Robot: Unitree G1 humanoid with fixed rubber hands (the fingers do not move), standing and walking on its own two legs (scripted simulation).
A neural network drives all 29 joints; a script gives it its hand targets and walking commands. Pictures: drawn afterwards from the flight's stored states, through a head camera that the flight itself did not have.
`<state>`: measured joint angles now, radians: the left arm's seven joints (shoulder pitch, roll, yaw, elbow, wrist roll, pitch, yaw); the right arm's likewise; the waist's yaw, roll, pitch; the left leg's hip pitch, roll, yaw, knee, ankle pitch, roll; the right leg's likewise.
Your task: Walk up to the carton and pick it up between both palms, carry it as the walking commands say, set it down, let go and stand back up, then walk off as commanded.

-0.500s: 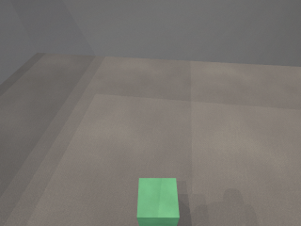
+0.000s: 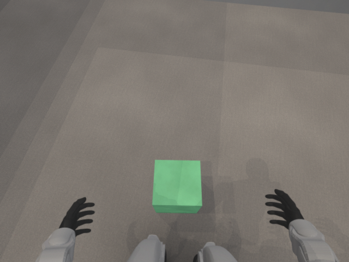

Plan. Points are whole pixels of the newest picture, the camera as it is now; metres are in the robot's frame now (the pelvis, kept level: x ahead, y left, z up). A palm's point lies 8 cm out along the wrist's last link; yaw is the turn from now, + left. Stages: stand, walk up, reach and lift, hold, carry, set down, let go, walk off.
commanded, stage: reach and lift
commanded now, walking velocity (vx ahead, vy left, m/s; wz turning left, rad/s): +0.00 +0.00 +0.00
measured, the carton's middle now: (176, 188) +0.42 +0.01 -0.61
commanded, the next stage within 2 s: none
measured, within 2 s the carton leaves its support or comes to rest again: neither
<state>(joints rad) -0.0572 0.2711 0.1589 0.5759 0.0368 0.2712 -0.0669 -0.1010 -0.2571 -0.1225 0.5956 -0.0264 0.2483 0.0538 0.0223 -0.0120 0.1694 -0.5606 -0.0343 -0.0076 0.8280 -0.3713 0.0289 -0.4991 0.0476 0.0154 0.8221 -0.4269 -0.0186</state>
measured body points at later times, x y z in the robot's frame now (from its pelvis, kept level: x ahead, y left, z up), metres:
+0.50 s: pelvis -0.08 +0.01 -0.06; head +0.15 +0.02 +0.33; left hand +0.32 +0.26 -0.17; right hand +0.33 -0.22 -0.16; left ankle +0.03 +0.10 -0.70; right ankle -0.01 -0.11 -0.70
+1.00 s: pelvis -0.04 +0.01 -0.07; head +0.26 +0.02 +0.26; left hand +0.42 +0.24 -0.21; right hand +0.42 -0.19 -0.21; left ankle +0.03 +0.10 -0.70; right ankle +0.00 -0.11 -0.70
